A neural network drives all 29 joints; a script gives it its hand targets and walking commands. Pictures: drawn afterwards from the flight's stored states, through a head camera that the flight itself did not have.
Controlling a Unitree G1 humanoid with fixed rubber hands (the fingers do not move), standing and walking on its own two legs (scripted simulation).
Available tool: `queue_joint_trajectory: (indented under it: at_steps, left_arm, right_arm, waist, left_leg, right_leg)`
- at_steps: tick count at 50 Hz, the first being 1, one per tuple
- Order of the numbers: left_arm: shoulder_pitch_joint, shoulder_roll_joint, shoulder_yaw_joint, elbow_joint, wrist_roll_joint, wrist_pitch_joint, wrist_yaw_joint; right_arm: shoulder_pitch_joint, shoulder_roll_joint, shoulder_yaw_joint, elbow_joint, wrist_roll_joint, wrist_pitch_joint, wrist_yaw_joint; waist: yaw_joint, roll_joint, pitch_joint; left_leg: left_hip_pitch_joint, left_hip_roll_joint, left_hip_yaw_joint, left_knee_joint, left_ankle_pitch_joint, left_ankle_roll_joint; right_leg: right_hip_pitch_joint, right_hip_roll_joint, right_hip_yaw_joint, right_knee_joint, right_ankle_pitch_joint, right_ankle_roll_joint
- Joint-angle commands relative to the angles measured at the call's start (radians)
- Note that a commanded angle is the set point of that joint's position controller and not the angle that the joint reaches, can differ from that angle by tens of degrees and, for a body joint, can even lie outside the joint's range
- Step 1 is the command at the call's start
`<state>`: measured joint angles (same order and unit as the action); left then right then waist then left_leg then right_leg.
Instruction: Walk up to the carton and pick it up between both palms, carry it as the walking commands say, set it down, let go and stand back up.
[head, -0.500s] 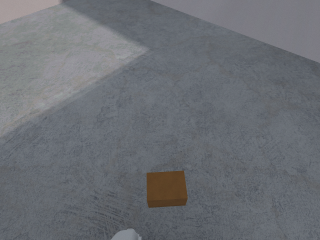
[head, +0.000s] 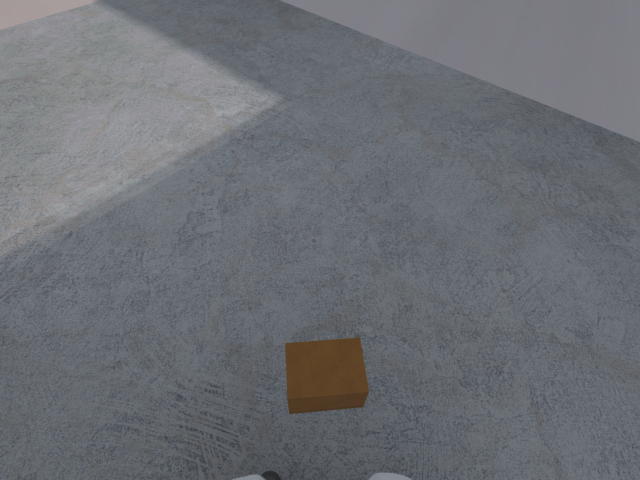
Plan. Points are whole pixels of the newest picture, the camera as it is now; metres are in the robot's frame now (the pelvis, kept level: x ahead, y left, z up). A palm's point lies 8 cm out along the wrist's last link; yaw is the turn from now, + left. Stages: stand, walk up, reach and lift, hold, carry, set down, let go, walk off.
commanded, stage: walk up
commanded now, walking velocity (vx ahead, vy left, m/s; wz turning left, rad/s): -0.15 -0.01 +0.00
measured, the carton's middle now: (324, 375) +0.49 -0.03 -0.69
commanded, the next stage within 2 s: none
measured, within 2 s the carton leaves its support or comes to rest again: neither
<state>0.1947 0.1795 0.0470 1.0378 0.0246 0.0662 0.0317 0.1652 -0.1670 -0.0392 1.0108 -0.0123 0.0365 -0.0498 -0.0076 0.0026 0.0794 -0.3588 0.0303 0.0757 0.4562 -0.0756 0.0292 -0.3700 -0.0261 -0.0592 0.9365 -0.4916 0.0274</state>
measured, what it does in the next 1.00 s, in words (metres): steps on the spot: right foot, then left foot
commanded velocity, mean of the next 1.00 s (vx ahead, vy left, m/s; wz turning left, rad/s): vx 0.06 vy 0.05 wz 0.00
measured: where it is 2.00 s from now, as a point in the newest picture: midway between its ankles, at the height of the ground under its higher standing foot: outside the picture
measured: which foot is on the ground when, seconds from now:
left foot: down 0.00-0.08, up 0.10-0.46, down 0.48-0.80, up 0.82-1.00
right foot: up 0.00-0.06, down 0.08-0.48, up 0.50-0.78, down 0.80-1.00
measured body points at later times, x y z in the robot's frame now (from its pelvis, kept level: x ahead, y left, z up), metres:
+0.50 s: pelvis -0.05 -0.03 +0.00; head -0.04 -0.02 +0.45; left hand -0.07 +0.19 -0.16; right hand -0.09 -0.26 -0.15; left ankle -0.15 +0.05 -0.74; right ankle -0.03 -0.12 -0.73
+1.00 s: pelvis +0.03 -0.05 +0.01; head +0.06 -0.06 +0.46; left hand +0.07 +0.18 -0.14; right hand +0.04 -0.28 -0.15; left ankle -0.02 +0.08 -0.65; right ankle +0.11 -0.14 -0.73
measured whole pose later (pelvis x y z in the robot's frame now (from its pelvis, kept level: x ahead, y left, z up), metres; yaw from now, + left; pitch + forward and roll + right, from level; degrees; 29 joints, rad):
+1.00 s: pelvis +0.03 -0.05 +0.01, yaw +2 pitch -2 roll +3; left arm 0.19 0.15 0.02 1.01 0.01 0.01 0.06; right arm 0.28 -0.15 -0.05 1.06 -0.04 0.04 -0.03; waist 0.02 -0.02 0.10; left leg -0.39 0.01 0.04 1.05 -0.49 -0.04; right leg -0.30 -0.06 -0.11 0.46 -0.13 -0.05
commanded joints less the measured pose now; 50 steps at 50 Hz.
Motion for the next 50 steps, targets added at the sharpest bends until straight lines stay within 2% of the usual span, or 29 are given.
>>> queue_joint_trajectory:
  at_steps: [1,2,3,4,5,7,9,13,16,17,19,20,22,23,24,25,26,31,33,35,36,37,38,39,40,42,43,45,50]
  left_arm:
    - [0.27,0.05,-0.002,0.031,-0.018,-0.007,-0.005]
    - [0.267,0.091,-0.004,0.021,-0.008,-0.017,-0.001]
    - [0.209,0.2,0.011,-0.018,0.003,-0.027,0.006]
    - [0.074,0.219,0.021,-0.047,0.003,-0.031,0.012]
    - [0.002,0.193,0.019,-0.052,0.002,-0.036,0.017]
    - [-0.063,0.16,0.001,-0.095,0.004,-0.049,0.019]
    - [0.009,0.13,-0.004,-0.053,0.003,-0.062,0.011]
    - [0.179,0.086,-0.001,0.017,-0.009,-0.085,0.017]
    - [0.214,0.105,0.013,0.041,-0.005,-0.077,0.016]
    - [0.226,0.163,0.038,0.037,-0.007,-0.073,0.004]
    - [0.181,0.169,0.051,0.012,-0.006,-0.063,0.001]
    - [0.152,0.121,0.039,0.0,-0.008,-0.066,-0.003]
    - [0.088,0.004,0.011,-0.03,-0.01,-0.085,-0.018]
    - [0.035,0.002,0.016,-0.043,0.002,-0.09,-0.021]
    - [0.013,0.009,0.028,-0.045,0.008,-0.088,-0.025]
    - [-0.051,0.03,0.036,-0.087,0.007,-0.088,-0.036]
    - [-0.054,0.026,0.04,-0.079,0.002,-0.085,-0.04]
    - [-0.02,0.014,0.039,-0.073,0.013,-0.095,-0.045]
    - [-0.037,-0.007,0.026,-0.079,0.004,-0.099,-0.039]
    - [0.046,0.002,0.012,-0.024,-0.015,-0.091,-0.013]
    - [0.11,0.015,0.006,-0.01,-0.013,-0.093,-0.002]
    - [0.198,0.042,0.004,0.01,-0.016,-0.102,0.005]
    - [0.305,0.105,0.013,0.032,-0.016,-0.11,0.013]
    - [0.348,0.148,0.013,0.032,-0.013,-0.114,0.017]
    - [0.289,0.172,0.014,0.01,-0.013,-0.111,0.021]
    - [0.111,0.117,-0.008,-0.005,-0.036,-0.09,0.022]
    - [0.056,0.102,-0.003,-0.009,-0.034,-0.085,0.024]
    - [0.157,0.187,0.03,-0.029,-0.013,-0.062,0.051]
    - [0.067,0.175,0.016,-0.055,0.007,-0.048,0.047]
  right_arm:
    - [-0.019,-0.181,-0.046,-0.04,0.007,0.018,-0.004]
    - [0.018,-0.148,-0.041,-0.032,0.014,0.022,-0.001]
    - [0.051,-0.093,-0.032,-0.039,0.019,0.026,0.003]
    - [0.031,-0.103,-0.038,-0.044,-0.006,0.038,0.008]
    - [0.102,-0.104,-0.04,-0.001,-0.022,0.044,0.023]
    - [0.084,-0.11,-0.049,0.006,-0.019,0.042,0.036]
    - [0.149,-0.071,-0.039,0.063,-0.022,0.028,0.042]
    - [0.062,-0.063,-0.015,0.032,-0.005,0.005,0.025]
    - [0.129,-0.073,-0.011,0.043,-0.001,-0.008,0.012]
    - [0.193,-0.088,-0.015,0.06,-0.008,-0.019,0.023]
    - [0.274,-0.074,-0.012,0.1,-0.022,-0.023,0.031]
    - [0.31,-0.054,-0.003,0.117,-0.023,-0.032,0.027]
    - [0.408,-0.104,-0.008,0.146,-0.018,-0.051,0.016]
    - [0.395,-0.13,-0.014,0.134,-0.009,-0.06,0.009]
    - [0.395,-0.118,-0.01,0.13,-0.003,-0.073,0.005]
    - [0.392,-0.114,-0.018,0.141,0.003,-0.075,0.0]
    - [0.384,-0.099,-0.006,0.135,-0.011,-0.089,0.0]
    - [0.34,-0.066,0.001,0.136,-0.005,-0.099,-0.009]
    - [0.375,-0.059,0.005,0.143,-0.008,-0.099,-0.008]
    - [0.343,-0.077,0.006,0.119,-0.01,-0.099,-0.021]
    - [0.351,-0.111,-0.007,0.118,0.001,-0.099,-0.022]
    - [0.36,-0.117,-0.009,0.12,0.017,-0.099,-0.018]
    - [0.391,-0.089,0.002,0.121,0.041,-0.101,-0.006]
    - [0.386,-0.033,0.021,0.099,0.065,-0.087,0.004]
    - [0.362,-0.034,0.003,0.087,0.053,-0.068,0.001]
    - [0.385,0.05,0.024,0.112,0.005,-0.043,0.008]
    - [0.384,0.068,0.029,0.126,-0.009,-0.028,0.009]
    - [0.324,-0.026,-0.013,0.099,-0.038,0.021,0.01]
    - [0.222,-0.037,-0.03,0.011,-0.041,0.037,0.042]
  waist:
    - [0.073,0.107,-0.089]
    - [0.062,-0.067,-0.042]
    - [0.053,-0.366,-0.031]
    - [0.012,-0.281,0.051]
    - [-0.037,-0.195,0.057]
    - [-0.034,-0.102,0.073]
    - [-0.051,-0.064,-0.025]
    - [0.041,-0.149,-0.029]
    - [0.026,-0.171,-0.065]
    - [0.023,-0.195,-0.113]
    - [0.001,-0.119,-0.006]
    - [-0.017,-0.086,0.014]
    - [-0.059,0.123,0.004]
    - [-0.06,0.176,0.089]
    - [-0.053,0.136,0.106]
    - [-0.056,0.169,0.111]
    - [-0.065,0.117,0.168]
    - [0.02,0.134,0.117]
    - [0.02,0.135,0.086]
    - [0.04,0.064,0.072]
    - [0.066,0.053,0.018]
    - [0.1,0.019,-0.041]
    - [0.128,-0.064,-0.19]
    - [0.143,-0.207,-0.295]
    - [0.09,-0.125,-0.295]
    - [-0.003,-0.081,-0.107]
    - [-0.01,-0.092,-0.012]
    - [0.066,-0.021,-0.004]
    - [0.012,-0.123,-0.034]
  left_leg:
    - [-0.112,0.201,-0.224,-0.144,-0.31,0.043]
    - [-0.152,0.114,-0.152,-0.012,-0.364,0.004]
    - [-0.178,-0.033,-0.003,0.329,-0.427,-0.035]
    - [-0.089,-0.023,-0.06,0.534,-0.411,-0.018]
    - [-0.023,-0.027,-0.094,0.604,-0.348,-0.02]
    - [-0.055,-0.04,-0.117,0.719,-0.291,-0.038]
    - [-0.052,-0.039,-0.11,0.618,-0.242,-0.028]
    - [-0.058,-0.045,-0.058,0.241,-0.321,-0.051]
    - [0.087,-0.055,-0.028,0.019,-0.433,-0.047]
    - [0.113,-0.09,0.057,0.039,-0.474,-0.03]
    - [0.205,-0.081,0.055,-0.008,-0.432,-0.009]
    - [0.335,-0.039,-0.002,-0.08,-0.354,0.003]
    - [0.56,0.226,-0.308,-0.25,-0.395,0.07]
    - [0.516,0.328,-0.398,-0.309,-0.271,0.081]
    - [0.498,0.336,-0.351,-0.307,-0.112,0.058]
    - [0.422,0.28,-0.289,-0.348,-0.243,0.093]
    - [0.386,0.314,-0.309,-0.364,-0.25,0.085]
    - [0.306,0.16,-0.04,-0.253,0.327,0.092]
    - [0.281,0.144,-0.009,-0.2,0.471,0.071]
    - [0.269,0.174,-0.035,-0.04,0.911,0.02]
    - [0.266,0.159,-0.024,0.061,0.949,-0.005]
    - [0.218,0.125,-0.007,0.182,0.784,-0.03]
    - [0.113,0.06,0.012,0.339,0.354,-0.061]
    - [-0.007,-0.063,-0.006,0.583,-0.449,-0.072]
    - [0.041,-0.036,-0.088,0.631,-0.531,-0.043]
    - [0.133,0.012,-0.111,0.538,-0.512,-0.035]
    - [0.103,0.028,-0.089,0.459,-0.475,-0.033]
    - [-0.078,0.011,-0.078,0.656,-0.464,-0.069]
    - [-0.042,0.009,-0.063,0.616,-0.289,-0.077]
  right_leg:
    - [0.253,-0.008,-0.005,-0.423,0.175,-0.035]
    - [0.203,-0.107,0.144,-0.635,0.053,-0.058]
    - [0.076,-0.353,0.421,-0.805,-0.114,-0.138]
    - [-0.176,-0.402,0.432,-0.882,-0.206,-0.186]
    - [-0.235,-0.353,0.358,-0.878,-0.225,-0.17]
    - [-0.18,-0.268,0.27,-0.752,0.129,-0.16]
    - [0.021,-0.167,0.16,-0.729,0.162,-0.112]
    - [0.279,-0.163,0.199,-0.724,0.176,-0.134]
    - [0.297,-0.214,0.229,-0.681,0.208,-0.144]
    - [0.29,-0.238,0.266,-0.727,-0.214,-0.162]
    - [0.135,-0.236,0.258,-0.731,-0.28,-0.126]
    - [0.014,-0.18,0.19,-0.689,-0.164,-0.09]
    - [-0.241,-0.008,-0.04,-0.365,0.096,-0.014]
    - [-0.351,0.012,-0.061,-0.218,0.035,-0.025]
    - [-0.384,-0.01,-0.025,-0.1,0.043,-0.032]
    - [-0.349,-0.049,-0.003,-0.031,0.087,-0.025]
    - [-0.365,-0.041,0.027,-0.016,0.13,-0.019]
    - [-0.189,-0.024,-0.087,-0.09,0.212,-0.022]
    - [-0.093,-0.005,-0.115,-0.176,0.244,-0.032]
    - [0.006,0.051,-0.104,-0.264,0.303,-0.054]
    - [0.088,0.065,-0.109,-0.349,0.411,-0.059]
    - [0.249,0.026,-0.071,-0.474,0.664,-0.071]
    - [0.509,-0.13,0.052,-0.478,1.052,-0.124]
    - [0.657,-0.375,0.28,-0.498,1.406,-0.253]
    - [0.512,-0.396,0.27,-0.524,1.403,-0.277]
    - [0.138,-0.31,0.155,-0.626,0.857,-0.245]
    - [0.085,-0.266,0.142,-0.665,0.611,-0.214]
    - [0.183,-0.447,0.351,-0.682,0.542,-0.226]
    - [-0.016,-0.282,0.167,-0.72,0.192,-0.158]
